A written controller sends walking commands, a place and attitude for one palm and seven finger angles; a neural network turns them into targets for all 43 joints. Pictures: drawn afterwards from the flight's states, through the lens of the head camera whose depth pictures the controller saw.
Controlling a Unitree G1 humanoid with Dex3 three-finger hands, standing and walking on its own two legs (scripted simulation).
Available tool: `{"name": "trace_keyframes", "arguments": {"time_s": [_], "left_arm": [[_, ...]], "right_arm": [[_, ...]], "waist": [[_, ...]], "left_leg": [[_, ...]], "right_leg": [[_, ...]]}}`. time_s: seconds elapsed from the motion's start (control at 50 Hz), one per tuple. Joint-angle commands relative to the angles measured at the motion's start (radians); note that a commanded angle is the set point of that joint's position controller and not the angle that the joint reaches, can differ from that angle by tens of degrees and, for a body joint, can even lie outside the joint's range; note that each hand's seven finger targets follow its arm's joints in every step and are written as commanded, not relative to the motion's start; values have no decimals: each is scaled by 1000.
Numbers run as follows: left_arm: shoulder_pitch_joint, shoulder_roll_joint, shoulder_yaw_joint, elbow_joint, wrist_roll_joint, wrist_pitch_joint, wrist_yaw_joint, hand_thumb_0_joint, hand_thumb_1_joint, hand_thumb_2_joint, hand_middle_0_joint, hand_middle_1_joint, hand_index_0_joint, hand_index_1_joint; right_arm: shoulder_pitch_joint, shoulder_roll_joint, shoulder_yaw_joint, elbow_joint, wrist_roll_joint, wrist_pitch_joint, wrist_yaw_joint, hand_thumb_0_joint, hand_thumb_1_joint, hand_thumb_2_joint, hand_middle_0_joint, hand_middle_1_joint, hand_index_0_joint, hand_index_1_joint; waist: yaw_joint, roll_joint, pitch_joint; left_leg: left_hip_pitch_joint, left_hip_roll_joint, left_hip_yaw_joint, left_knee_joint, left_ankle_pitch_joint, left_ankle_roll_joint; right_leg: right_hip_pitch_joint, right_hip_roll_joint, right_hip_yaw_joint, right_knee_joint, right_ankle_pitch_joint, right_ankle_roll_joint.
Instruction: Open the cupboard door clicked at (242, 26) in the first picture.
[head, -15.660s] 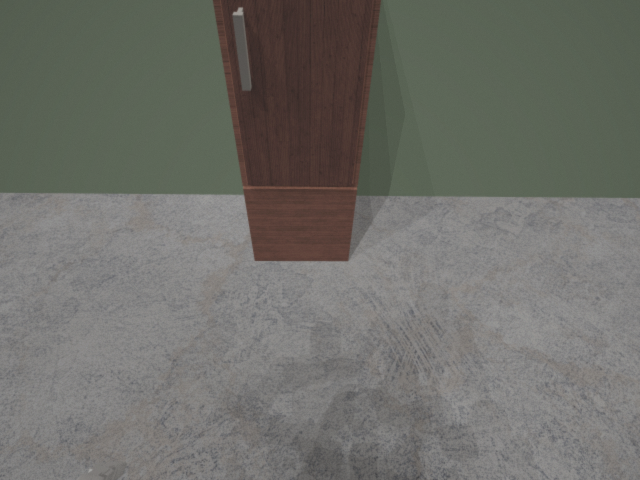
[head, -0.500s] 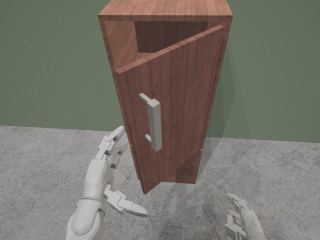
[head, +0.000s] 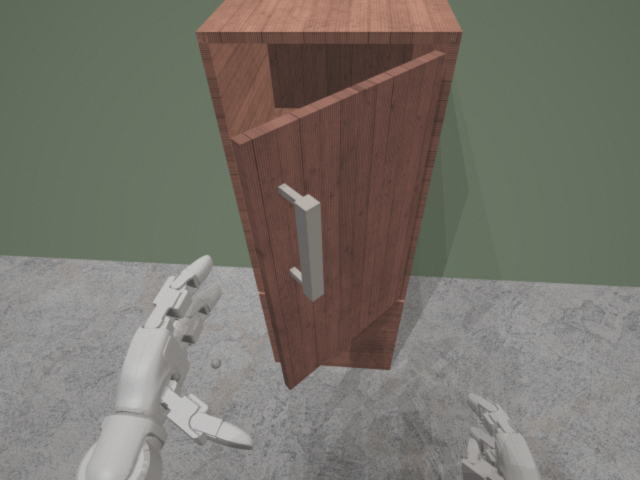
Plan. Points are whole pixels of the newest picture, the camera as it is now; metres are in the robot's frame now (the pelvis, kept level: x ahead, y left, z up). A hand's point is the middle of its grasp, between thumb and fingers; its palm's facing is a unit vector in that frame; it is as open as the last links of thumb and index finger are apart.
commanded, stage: draw the hand back to the body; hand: left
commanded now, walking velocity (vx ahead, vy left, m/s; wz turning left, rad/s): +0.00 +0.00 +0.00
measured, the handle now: (301, 245) +0.38 +0.05 +0.11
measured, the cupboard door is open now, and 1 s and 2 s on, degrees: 46 46 46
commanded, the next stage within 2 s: step back with the hand held close in 1.38 s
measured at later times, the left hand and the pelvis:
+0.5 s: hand (118, 364) +0.20 +0.20 +0.14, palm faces +0.21 -0.94 -0.26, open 14.9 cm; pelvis +0.00 +0.02 +0.02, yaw +0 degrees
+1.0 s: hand (28, 327) +0.21 +0.28 +0.18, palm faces +0.42 -0.82 -0.39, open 9.1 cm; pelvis +0.02 +0.03 +0.03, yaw -1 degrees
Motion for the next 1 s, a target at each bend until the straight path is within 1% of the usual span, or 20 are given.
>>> {"name": "trace_keyframes", "arguments": {"time_s": [0.0,0.06,0.1,0.18,0.24,0.26,0.28,0.3,0.32,0.34,0.36,0.38,0.42,0.44,0.6,0.62,0.7,0.74,0.86,0.98], "left_arm": [[-36,87,103,-275,-36,-43,-29,0,-500,300,-150,-300,-150,-300],[-50,88,96,-302,-47,-29,-51,0,-500,300,-150,-300,-150,-300],[-35,110,128,-284,-57,-17,-62,0,-500,300,-150,-300,-150,-300],[-75,133,155,-314,-69,-13,-77,0,-500,300,-150,-300,-150,-300],[-66,159,194,-312,-84,0,-94,0,-395,345,-154,-300,-154,-300],[-71,167,206,-308,-89,7,-100,0,-360,360,-155,-300,-155,-300],[-75,166,211,-304,-96,13,-106,0,-325,375,-156,-300,-156,-300],[-122,282,226,-403,33,-19,16,0,-290,390,-158,-300,-158,-300],[-69,251,232,-352,49,-19,73,0,-255,405,-159,-300,-159,-300],[-26,195,187,-328,66,-19,96,0,-220,420,-160,-300,-160,-300],[-2,180,175,-312,78,-20,113,0,-185,435,-161,-300,-161,-300],[5,191,187,-312,87,-24,126,0,-150,450,-162,-300,-162,-300],[4,217,213,-297,102,-34,149,0,-80,480,-165,-300,-165,-300],[-16,210,202,-315,109,-39,155,0,-45,495,-166,-300,-166,-300],[-11,255,280,-336,127,-59,190,0,235,615,-176,-300,-176,-300],[-6,281,304,-332,129,-60,193,0,270,630,-178,-300,-178,-300],[8,272,326,-325,125,-60,192,0,410,690,-182,-300,-182,-300],[19,287,355,-307,123,-59,195,0,480,720,-185,-300,-185,-300],[6,323,429,-295,114,-57,197,0,690,810,-192,-300,-192,-300],[-43,372,503,-273,103,-58,203,0,900,900,-200,-300,-200,-300]], "right_arm": [[-127,-91,-39,-187,7,-69,-12,0,-900,-900,200,300,200,300],[-126,-96,-39,-187,10,-81,-15,0,-900,-900,200,300,200,300],[-122,-100,-38,-179,11,-86,-21,0,-900,-900,200,300,200,300],[-129,-102,-36,-171,14,-103,-30,0,-900,-900,200,300,200,300],[-135,-105,-36,-164,16,-110,-37,0,-900,-900,200,300,200,300],[-138,-106,-34,-158,17,-112,-40,0,-900,-900,200,300,200,300],[-139,-105,-32,-155,18,-114,-41,0,-900,-900,200,300,200,300],[-166,-91,-38,-147,-3,-99,-59,0,-900,-900,200,300,200,300],[-154,-83,-34,-132,-13,-96,-66,0,-900,-900,200,300,200,300],[-161,-82,-28,-123,-20,-88,-62,0,-900,-900,200,300,200,300],[-162,-81,-29,-116,-19,-79,-60,0,-900,-900,200,300,200,300],[-166,-82,-31,-110,-22,-71,-58,0,-900,-900,200,300,200,300],[-174,-89,-33,-96,-27,-63,-57,0,-900,-900,200,300,200,300],[-183,-89,-35,-97,-27,-59,-58,0,-900,-900,200,300,200,300],[-192,-94,-42,-64,-35,-46,-51,0,-900,-900,200,300,200,300],[-197,-97,-45,-60,-35,-46,-51,0,-900,-900,200,300,200,300],[-193,-99,-50,-52,-32,-35,-41,0,-900,-900,200,300,200,300],[-193,-99,-55,-49,-32,-31,-41,0,-900,-900,200,300,200,300],[-192,-100,-63,-38,-29,-14,-37,0,-900,-900,200,300,200,300],[-199,-103,-72,-28,-25,-7,-42,0,-900,-900,200,300,200,300]], "waist": [[24,-64,-101],[16,-36,-75],[16,-64,-56],[20,-43,-51],[28,-46,-63],[30,-24,-52],[29,-39,-45],[55,-27,-4],[41,-68,34],[39,-58,42],[37,-36,46],[39,-17,33],[43,-45,26],[38,-6,17],[50,18,-9],[55,14,-13],[54,17,-2],[57,-12,0],[60,25,4],[61,13,8]], "left_leg": [[106,-30,-18,-86,202,36],[118,-30,-23,-90,192,36],[113,-28,-28,-96,170,35],[134,-28,-39,-111,150,35],[143,-28,-40,-120,161,36],[145,-27,-40,-124,161,34],[149,-27,-44,-130,164,33],[162,-18,-24,-164,155,32],[176,-19,-20,-169,144,30],[194,-15,-24,-188,146,31],[213,-12,-19,-204,156,32],[234,-9,-17,-221,167,31],[253,-3,-21,-256,183,30],[275,-2,-18,-272,184,30],[340,10,-31,-347,313,21],[342,10,-28,-348,322,20],[352,19,-35,-362,376,12],[350,20,-32,-365,385,12],[357,20,-22,-360,436,9],[364,18,-15,-365,393,13]], "right_leg": [[16,-17,51,-148,350,44],[-6,-13,46,-158,317,41],[-17,-9,41,-170,274,41],[-21,-9,33,-182,225,36],[-2,-10,31,-191,235,36],[-1,-9,30,-194,233,34],[1,-8,24,-195,238,34],[14,-28,83,-285,220,26],[7,-33,85,-326,182,26],[26,-35,74,-326,176,26],[38,-34,69,-329,189,27],[59,-33,66,-335,200,26],[100,-27,56,-349,210,26],[109,-29,60,-353,212,26],[211,-18,45,-366,314,19],[224,-18,48,-371,322,19],[233,-15,44,-370,344,20],[242,-15,42,-373,354,21],[254,-15,48,-381,400,22],[250,-15,52,-400,386,23]]}}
